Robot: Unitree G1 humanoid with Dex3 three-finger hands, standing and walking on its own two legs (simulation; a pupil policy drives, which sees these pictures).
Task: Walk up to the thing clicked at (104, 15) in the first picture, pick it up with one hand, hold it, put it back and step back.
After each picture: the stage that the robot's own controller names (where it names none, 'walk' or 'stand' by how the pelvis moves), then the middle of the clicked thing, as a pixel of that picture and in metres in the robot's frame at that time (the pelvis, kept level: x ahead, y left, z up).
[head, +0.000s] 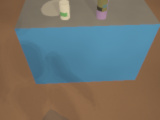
stand; (103, 0) +1.02 -0.10 +0.00
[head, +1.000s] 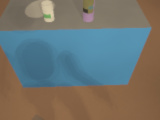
rise first; (88, 1) +0.94 +0.03 +0.02
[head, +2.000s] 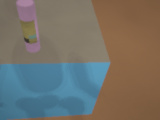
walk; (29, 28) +0.63 +0.27 +0.03
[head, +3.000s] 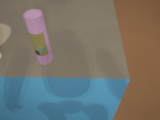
stand; (40, 39) +0.55 +0.22 +0.04
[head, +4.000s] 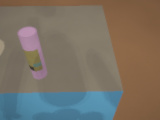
stand; (34, 55) +0.51 +0.23 +0.01
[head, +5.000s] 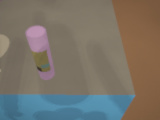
stand; (42, 56) +0.48 +0.20 +0.01
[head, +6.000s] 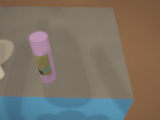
stand; (44, 59) +0.49 +0.19 +0.00
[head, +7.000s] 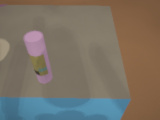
stand; (40, 60) +0.48 +0.21 +0.00
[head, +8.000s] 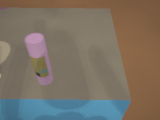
stand; (40, 61) +0.48 +0.21 +0.00
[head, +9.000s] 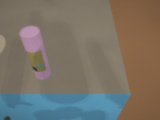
rise first; (37, 55) +0.48 +0.22 +0.00
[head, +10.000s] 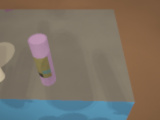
go down; (44, 62) +0.48 +0.21 +0.00
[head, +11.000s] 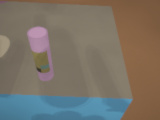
go down; (42, 56) +0.49 +0.19 +0.01
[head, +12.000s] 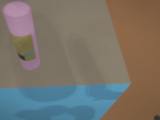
go down; (25, 41) +0.48 +0.19 +0.06
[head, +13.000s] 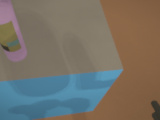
close in; (7, 30) +0.50 +0.20 +0.08
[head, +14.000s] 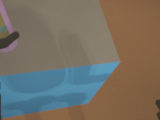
close; out of the picture +0.52 +0.21 +0.10
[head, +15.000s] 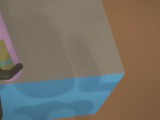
lift; out of the picture +0.43 +0.23 +0.09
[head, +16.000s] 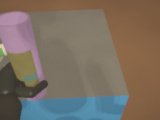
lift; (26, 62) +0.32 +0.17 +0.19
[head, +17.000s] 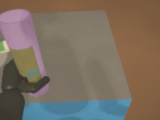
hold; (28, 58) +0.34 +0.17 +0.19
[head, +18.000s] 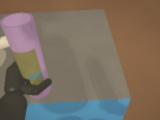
hold; (30, 61) +0.34 +0.16 +0.18
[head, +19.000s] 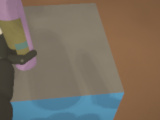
crouch; (16, 32) +0.43 +0.20 +0.20
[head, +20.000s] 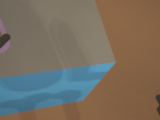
lower; out of the picture +0.51 +0.22 +0.09
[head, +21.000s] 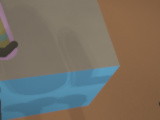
lower; out of the picture +0.50 +0.21 +0.10
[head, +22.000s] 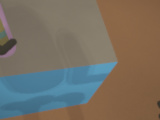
lower; out of the picture +0.50 +0.21 +0.10
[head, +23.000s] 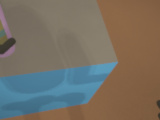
lower; out of the picture +0.51 +0.21 +0.10
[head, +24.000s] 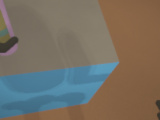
loosen; out of the picture +0.51 +0.20 +0.10
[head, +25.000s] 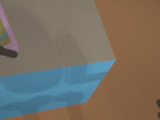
withdraw; out of the picture +0.50 +0.20 +0.10
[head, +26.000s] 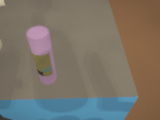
sink last; (44, 58) +0.45 +0.17 +0.05
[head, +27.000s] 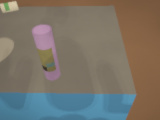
stand; (48, 55) +0.49 +0.19 +0.05
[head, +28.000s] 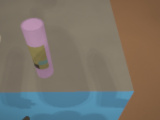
stand; (39, 51) +0.47 +0.19 +0.05
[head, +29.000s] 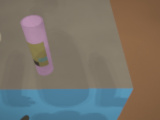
stand; (39, 49) +0.48 +0.19 +0.06
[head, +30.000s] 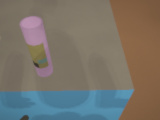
stand; (39, 50) +0.48 +0.19 +0.06
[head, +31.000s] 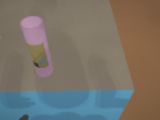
stand; (39, 50) +0.47 +0.19 +0.06
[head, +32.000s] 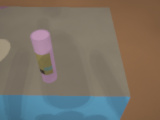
stand; (45, 59) +0.49 +0.19 +0.01
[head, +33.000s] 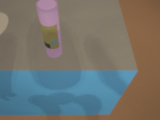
walk; (51, 31) +0.55 +0.14 +0.04
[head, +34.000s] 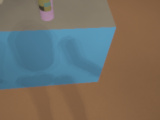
walk; out of the picture +0.78 +0.23 +0.02
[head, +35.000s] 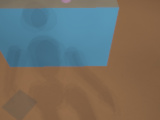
stand; out of the picture +1.11 +0.19 +0.03
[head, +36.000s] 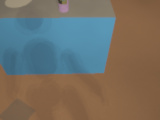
stand; out of the picture +1.08 +0.19 +0.00
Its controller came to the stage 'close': yes
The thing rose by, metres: 0.21
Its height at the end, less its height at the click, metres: +0.00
